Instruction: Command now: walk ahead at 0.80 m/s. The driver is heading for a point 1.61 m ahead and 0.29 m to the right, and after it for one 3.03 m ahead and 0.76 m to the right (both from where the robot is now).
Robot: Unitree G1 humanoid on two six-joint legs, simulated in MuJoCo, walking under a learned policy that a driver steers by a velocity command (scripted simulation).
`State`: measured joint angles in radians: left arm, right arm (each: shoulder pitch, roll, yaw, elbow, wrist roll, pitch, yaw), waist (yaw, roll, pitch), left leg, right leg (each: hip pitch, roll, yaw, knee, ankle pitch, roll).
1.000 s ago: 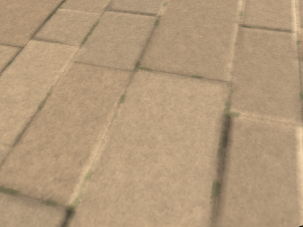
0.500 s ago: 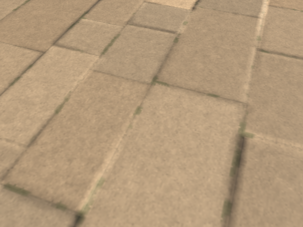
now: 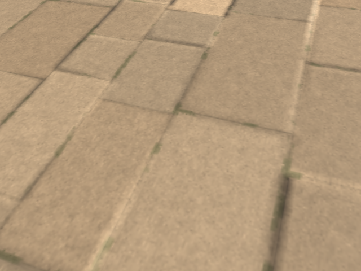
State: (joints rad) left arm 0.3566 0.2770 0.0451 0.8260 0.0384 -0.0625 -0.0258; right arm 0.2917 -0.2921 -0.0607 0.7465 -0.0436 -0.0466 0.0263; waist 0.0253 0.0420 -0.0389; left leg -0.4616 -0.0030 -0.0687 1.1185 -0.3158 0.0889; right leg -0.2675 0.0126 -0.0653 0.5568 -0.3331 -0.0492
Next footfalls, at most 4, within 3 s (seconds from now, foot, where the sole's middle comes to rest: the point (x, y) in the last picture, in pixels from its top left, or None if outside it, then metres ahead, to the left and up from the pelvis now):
0.36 left None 0.45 0.09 -0.77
0.82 right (222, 180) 0.92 -0.09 -0.77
1.28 left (182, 109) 1.38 0.09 -0.77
1.74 right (222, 64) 1.77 -0.14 -0.77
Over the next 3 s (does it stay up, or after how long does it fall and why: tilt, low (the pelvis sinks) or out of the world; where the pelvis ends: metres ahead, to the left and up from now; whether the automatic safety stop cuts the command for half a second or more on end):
stays up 1.96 -0.25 0.00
